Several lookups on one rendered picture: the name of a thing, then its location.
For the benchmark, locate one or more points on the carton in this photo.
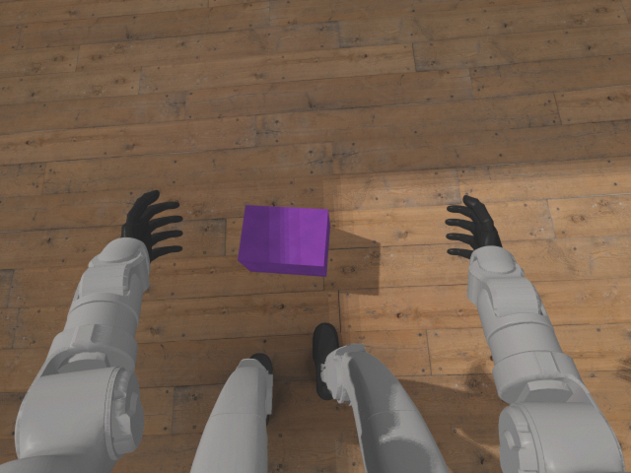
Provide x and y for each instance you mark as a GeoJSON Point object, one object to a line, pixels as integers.
{"type": "Point", "coordinates": [285, 240]}

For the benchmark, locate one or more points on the left robot upper arm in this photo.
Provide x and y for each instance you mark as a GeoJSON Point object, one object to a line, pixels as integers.
{"type": "Point", "coordinates": [79, 422]}

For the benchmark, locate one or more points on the left robot forearm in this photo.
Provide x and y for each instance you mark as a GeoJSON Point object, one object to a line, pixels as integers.
{"type": "Point", "coordinates": [103, 317]}

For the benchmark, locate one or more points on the right robot forearm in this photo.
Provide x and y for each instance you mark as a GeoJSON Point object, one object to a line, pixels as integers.
{"type": "Point", "coordinates": [529, 363]}

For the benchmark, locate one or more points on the right robot hand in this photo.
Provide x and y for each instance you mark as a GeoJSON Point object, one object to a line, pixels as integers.
{"type": "Point", "coordinates": [482, 227]}

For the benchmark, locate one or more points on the left robot hand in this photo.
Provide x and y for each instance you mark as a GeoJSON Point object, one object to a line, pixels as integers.
{"type": "Point", "coordinates": [139, 226]}

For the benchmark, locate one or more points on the left robot thigh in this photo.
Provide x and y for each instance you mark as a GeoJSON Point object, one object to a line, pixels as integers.
{"type": "Point", "coordinates": [235, 439]}

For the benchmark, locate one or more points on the right robot upper arm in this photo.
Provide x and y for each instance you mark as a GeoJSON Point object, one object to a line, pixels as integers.
{"type": "Point", "coordinates": [556, 437]}

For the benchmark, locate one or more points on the robot right shin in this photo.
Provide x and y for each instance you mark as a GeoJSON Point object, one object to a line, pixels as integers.
{"type": "Point", "coordinates": [325, 368]}

